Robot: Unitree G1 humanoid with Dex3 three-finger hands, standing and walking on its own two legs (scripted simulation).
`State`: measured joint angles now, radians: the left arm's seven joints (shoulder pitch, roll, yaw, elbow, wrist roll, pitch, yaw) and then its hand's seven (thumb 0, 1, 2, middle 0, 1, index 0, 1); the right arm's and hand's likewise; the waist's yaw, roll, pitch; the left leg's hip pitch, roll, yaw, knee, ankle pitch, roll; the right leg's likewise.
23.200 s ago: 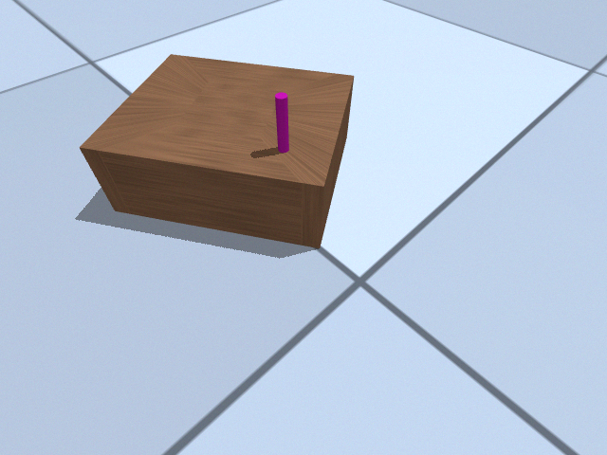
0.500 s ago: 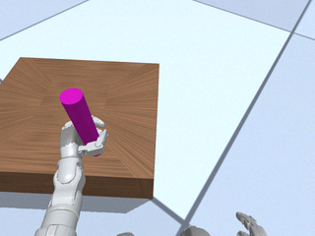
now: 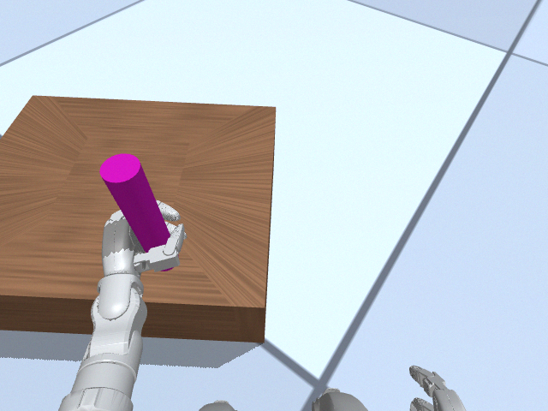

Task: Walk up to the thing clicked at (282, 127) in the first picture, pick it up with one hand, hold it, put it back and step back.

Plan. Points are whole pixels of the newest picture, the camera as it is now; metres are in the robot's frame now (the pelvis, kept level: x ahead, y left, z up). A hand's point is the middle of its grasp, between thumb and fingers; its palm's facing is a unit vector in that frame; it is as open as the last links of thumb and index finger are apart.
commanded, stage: crouch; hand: left
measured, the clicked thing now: (147, 222) +0.35 +0.18 +0.08
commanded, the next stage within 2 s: lower in 1.20 s
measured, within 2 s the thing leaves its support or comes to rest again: neither
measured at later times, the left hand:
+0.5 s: hand (183, 230) +0.45 +0.18 -0.11, palm faces +0.16 -0.99 -0.02, open 5.3 cm
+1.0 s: hand (190, 225) +0.50 +0.19 -0.17, palm faces +0.17 -0.99 -0.02, open 5.3 cm
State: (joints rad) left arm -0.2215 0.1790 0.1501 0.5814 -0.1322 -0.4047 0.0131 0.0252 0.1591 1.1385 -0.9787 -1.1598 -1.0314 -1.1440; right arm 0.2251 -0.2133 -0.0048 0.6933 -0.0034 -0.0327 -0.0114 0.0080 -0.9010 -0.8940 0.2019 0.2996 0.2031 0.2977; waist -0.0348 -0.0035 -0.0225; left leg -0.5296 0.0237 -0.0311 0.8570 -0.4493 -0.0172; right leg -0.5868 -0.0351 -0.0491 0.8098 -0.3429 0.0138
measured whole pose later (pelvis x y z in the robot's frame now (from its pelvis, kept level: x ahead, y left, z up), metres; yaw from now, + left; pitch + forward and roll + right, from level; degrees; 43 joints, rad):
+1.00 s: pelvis -0.05 +0.00 -0.17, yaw -2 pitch +34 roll -3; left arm -0.97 0.51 0.45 1.25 -0.01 -0.55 -0.03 0.03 0.15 1.15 -0.99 -1.15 -1.04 -1.14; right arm 0.26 -0.25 0.05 0.70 -0.07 0.00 0.05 0.00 -0.92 -0.90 0.20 0.30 0.20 0.30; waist -0.22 0.02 -0.15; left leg -1.59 0.02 -0.07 1.67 -0.67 -0.02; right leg -1.64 -0.04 -0.05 1.56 -0.51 0.01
